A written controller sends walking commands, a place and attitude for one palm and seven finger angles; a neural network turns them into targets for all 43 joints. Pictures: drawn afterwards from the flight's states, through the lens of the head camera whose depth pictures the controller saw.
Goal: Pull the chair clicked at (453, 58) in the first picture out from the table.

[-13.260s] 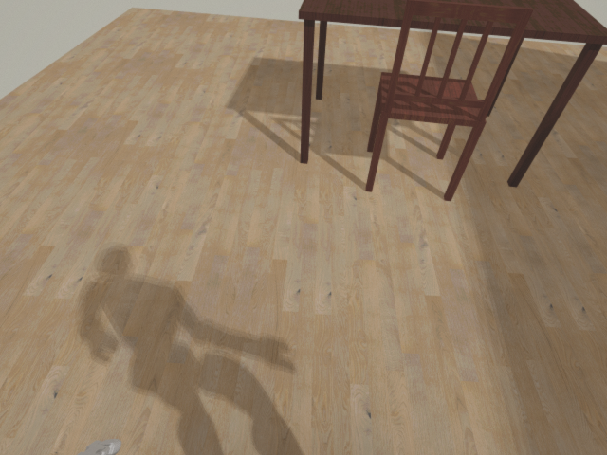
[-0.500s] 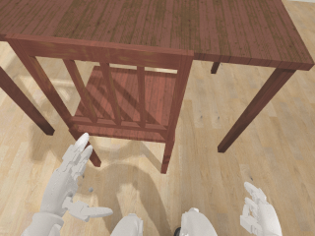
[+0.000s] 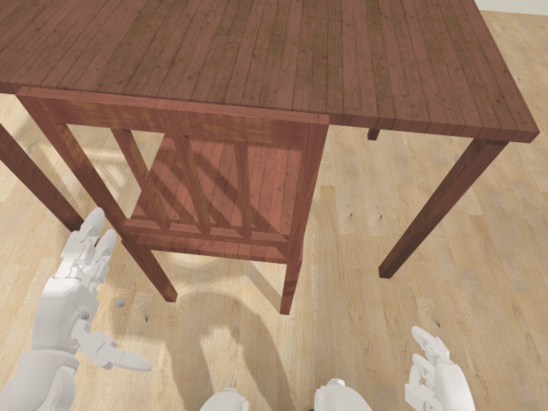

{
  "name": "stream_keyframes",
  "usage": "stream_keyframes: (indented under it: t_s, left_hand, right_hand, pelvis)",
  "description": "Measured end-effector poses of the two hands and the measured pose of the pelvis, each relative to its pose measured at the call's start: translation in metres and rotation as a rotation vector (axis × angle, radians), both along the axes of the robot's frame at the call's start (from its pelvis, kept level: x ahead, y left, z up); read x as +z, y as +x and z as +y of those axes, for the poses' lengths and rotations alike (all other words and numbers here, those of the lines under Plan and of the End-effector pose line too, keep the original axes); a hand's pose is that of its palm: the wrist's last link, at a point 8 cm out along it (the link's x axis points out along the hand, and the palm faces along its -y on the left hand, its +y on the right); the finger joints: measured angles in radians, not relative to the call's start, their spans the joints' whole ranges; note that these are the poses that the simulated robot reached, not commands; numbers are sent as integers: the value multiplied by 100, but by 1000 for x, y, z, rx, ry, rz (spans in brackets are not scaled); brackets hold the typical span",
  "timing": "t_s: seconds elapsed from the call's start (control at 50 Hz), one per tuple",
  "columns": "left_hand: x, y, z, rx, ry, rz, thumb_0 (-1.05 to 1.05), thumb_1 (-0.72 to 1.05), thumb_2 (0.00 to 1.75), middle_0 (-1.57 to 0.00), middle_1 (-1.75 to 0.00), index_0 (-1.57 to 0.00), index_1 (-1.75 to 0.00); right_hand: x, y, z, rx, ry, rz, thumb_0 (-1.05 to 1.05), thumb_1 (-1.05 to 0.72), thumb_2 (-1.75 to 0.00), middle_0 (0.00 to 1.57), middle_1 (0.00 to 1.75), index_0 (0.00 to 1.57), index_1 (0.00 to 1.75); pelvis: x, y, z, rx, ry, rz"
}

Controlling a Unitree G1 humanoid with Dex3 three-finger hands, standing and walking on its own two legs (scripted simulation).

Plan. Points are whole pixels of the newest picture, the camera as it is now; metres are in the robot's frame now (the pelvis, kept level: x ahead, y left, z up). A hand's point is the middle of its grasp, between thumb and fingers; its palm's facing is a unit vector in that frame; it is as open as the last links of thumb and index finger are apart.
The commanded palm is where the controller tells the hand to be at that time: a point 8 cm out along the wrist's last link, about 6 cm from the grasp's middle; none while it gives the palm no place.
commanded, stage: raise the hand toward the chair's back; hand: left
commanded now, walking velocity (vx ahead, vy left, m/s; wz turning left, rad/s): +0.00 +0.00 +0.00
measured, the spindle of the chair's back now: (195, 190) +0.47 +0.17 -0.02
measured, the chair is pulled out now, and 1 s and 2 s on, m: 0.00 0.00 0.00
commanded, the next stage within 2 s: aim the fingers beside a spindle in 0.50 s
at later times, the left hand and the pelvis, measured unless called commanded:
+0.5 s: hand (126, 313) +0.24 +0.21 +0.03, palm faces -0.05 -1.00 -0.05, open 17.0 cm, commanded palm +0.22 +0.26 +0.04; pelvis +0.00 +0.01 +0.00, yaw +0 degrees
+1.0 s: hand (145, 300) +0.26 +0.19 +0.03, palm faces -0.04 -1.00 -0.05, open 17.0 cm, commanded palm +0.24 +0.24 +0.03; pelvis -0.01 +0.01 -0.01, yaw -1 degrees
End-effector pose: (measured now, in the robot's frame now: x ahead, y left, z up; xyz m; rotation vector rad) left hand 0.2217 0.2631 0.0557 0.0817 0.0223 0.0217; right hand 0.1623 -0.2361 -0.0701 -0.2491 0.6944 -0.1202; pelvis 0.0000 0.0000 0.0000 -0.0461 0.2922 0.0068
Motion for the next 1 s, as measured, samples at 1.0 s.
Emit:
stream_keyframes:
  t_s: [1.0]
  left_hand:
    - [-26,16,-19,-58,-36,27,-2,-50,30,-6,-8,-6,-8]
  right_hand:
    - [-9,-16,7,11,-1,31,2,-90,-89,21,30,20,30]
  pelvis:
    - [-7,-10,10,-11,3,21]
